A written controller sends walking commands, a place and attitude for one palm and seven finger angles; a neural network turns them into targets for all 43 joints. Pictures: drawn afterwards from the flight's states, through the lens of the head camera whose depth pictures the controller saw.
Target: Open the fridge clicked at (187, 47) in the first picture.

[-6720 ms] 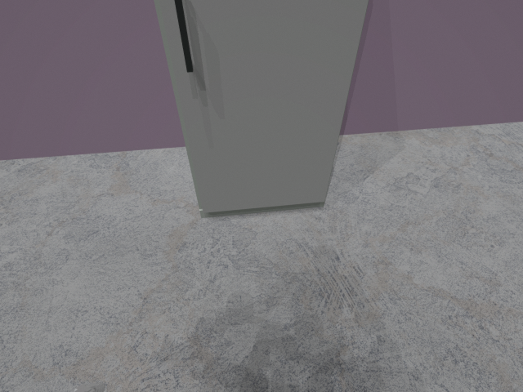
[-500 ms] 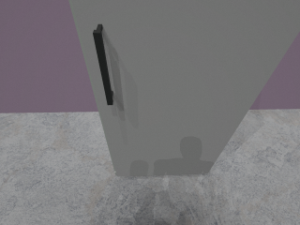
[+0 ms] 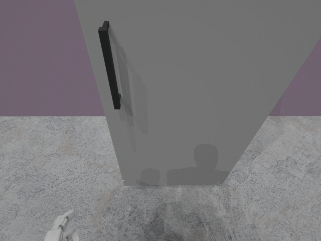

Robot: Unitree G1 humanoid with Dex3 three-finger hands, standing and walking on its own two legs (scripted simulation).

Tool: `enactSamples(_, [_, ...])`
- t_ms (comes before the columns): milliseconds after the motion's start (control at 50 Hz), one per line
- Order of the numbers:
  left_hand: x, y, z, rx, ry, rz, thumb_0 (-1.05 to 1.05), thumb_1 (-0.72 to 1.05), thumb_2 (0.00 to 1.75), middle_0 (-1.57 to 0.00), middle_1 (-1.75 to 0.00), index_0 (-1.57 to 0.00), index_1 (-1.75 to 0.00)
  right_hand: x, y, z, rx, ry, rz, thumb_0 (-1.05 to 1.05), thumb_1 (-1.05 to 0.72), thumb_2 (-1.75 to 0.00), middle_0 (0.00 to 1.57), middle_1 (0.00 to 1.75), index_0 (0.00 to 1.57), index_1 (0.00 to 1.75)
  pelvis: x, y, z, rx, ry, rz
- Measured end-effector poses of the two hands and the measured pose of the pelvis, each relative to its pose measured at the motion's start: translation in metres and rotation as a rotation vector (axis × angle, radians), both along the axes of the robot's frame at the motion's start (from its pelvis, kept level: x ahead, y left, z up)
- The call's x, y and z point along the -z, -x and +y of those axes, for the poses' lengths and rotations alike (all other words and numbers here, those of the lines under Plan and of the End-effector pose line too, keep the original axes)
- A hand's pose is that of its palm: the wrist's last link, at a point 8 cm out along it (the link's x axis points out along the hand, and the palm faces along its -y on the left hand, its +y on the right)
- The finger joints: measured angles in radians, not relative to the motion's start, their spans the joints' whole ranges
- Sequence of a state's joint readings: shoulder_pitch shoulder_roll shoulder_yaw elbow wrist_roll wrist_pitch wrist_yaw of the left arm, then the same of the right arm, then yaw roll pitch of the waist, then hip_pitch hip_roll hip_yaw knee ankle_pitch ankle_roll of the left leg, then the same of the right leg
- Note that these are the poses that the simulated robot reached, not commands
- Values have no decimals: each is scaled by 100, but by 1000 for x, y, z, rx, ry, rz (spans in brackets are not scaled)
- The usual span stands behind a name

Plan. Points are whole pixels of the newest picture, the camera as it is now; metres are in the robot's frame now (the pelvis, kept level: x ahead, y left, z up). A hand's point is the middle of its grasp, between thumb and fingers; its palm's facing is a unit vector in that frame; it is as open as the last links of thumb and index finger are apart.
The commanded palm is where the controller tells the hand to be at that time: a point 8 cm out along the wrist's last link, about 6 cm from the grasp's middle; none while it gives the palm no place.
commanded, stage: raise the hand to about handle height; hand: left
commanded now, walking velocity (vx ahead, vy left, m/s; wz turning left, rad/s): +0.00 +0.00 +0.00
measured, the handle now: (112, 70) +0.50 +0.16 +0.17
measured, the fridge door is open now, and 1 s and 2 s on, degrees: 0 0 0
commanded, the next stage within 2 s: move the hooked fingers beside the handle in 1.98 s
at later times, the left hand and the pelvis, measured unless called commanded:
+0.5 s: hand (72, 216) +0.17 +0.20 +0.03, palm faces +0.11 -0.99 -0.08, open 9.8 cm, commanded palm +0.14 +0.26 +0.04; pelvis -0.03 -0.04 -0.06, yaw +2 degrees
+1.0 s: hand (49, 176) +0.22 +0.24 +0.10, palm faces +0.14 -0.99 -0.07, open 12.7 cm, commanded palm +0.19 +0.29 +0.12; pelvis -0.01 -0.01 -0.01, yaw +1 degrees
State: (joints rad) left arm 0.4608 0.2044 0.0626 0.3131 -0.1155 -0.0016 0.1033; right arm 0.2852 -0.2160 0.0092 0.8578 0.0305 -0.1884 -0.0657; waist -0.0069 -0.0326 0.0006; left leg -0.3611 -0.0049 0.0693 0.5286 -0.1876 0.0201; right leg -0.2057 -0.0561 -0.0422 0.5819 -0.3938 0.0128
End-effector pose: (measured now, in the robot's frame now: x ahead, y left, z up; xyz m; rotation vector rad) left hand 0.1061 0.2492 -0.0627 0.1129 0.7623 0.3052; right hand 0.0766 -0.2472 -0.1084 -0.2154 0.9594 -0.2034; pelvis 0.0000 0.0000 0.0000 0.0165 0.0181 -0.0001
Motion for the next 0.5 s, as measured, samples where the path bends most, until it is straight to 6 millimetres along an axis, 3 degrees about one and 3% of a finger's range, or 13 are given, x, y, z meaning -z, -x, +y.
enactSamples(60, [-56, -55, -9, 44, -6, -398, 2, 85, 87, -21, -33, -21, -34, -10, -28, -4, -25, 5, -177, 1, -90, -90, 20, 30, 20, 30, 9, 6, -5, -12, 9, 41])
enactSamples(120, [-84, -76, -18, 146, 15, -707, 1, 80, 85, -21, -36, -21, -37, -14, -54, -11, -50, 1, -308, 1, -90, -90, 20, 30, 20, 30, 24, 13, -13, 6, 12, 94])
enactSamples(180, [-77, -68, -22, 256, 29, -809, 1, 74, 83, -21, -40, -21, -40, -13, -76, -19, -78, 6, -400, 0, -90, -90, 20, 30, 20, 30, 44, 21, -21, 17, 10, 128])
enactSamples(280, [-42, -23, -6, 178, 59, -641, 1, 63, 78, -23, -47, -23, -47, -9, -98, -27, -109, 29, -465, 1, -90, -90, 20, 30, 20, 30, 62, 25, -30, -4, 22, 129])
enactSamples(340, [-50, -4, 2, 114, -3, -652, 1, 56, 75, -23, -52, -23, -52, -2, -100, -26, -147, 46, -450, 1, -90, -90, 20, 30, 20, 30, 64, 25, -34, -22, 37, 126])
enactSamples(400, [-69, -5, 5, 124, -48, -742, 2, 49, 72, -23, -56, -23, -56, 9, -95, -22, -171, 44, -405, 1, -90, -90, 20, 30, 20, 30, 64, 26, -37, -37, 50, 122])
enactSamples(500, [-92, -36, 2, 231, -15, -775, 1, 37, 67, -24, -63, -24, -64, 21, -75, -16, -140, 16, -323, 1, -90, -90, 20, 30, 20, 30, 56, 26, -38, -39, 51, 106])
